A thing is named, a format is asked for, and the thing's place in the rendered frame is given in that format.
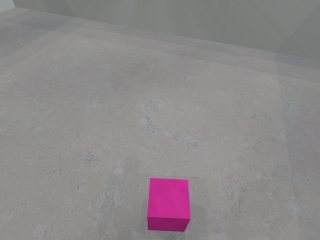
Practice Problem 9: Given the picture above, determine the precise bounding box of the carton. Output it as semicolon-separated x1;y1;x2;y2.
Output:
147;178;191;232

